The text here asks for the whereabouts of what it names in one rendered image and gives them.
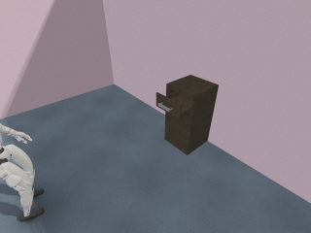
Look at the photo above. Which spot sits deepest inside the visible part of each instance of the drawer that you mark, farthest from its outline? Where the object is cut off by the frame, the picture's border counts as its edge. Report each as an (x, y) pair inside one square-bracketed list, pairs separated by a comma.
[(180, 104)]

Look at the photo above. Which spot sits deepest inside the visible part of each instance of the robot left thigh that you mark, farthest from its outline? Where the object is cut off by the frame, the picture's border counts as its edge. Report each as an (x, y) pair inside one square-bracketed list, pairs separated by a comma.
[(21, 159)]

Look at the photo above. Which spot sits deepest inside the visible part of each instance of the cabinet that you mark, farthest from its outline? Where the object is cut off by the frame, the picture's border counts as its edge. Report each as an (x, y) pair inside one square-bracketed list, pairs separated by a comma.
[(191, 132)]

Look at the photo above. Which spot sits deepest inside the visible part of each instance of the left robot forearm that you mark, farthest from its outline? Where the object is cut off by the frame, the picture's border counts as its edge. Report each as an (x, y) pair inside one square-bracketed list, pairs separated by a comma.
[(7, 130)]

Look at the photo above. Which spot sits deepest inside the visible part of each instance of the robot left hand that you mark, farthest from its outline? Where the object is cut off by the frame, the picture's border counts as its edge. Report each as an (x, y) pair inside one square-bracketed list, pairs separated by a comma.
[(19, 136)]

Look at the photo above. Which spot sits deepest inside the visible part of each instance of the robot right foot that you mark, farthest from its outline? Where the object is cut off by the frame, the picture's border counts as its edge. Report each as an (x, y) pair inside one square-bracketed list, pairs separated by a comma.
[(32, 214)]

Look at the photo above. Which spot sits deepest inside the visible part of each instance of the robot right hand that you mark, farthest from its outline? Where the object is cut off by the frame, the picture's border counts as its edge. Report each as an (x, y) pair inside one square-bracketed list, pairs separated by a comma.
[(14, 180)]

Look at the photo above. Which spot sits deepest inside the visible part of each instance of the handle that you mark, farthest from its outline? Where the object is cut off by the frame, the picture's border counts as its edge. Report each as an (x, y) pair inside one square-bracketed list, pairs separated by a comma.
[(164, 107)]

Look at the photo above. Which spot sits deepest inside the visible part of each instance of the right robot forearm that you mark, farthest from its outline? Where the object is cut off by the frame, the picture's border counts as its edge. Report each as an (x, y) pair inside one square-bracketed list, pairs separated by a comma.
[(4, 173)]

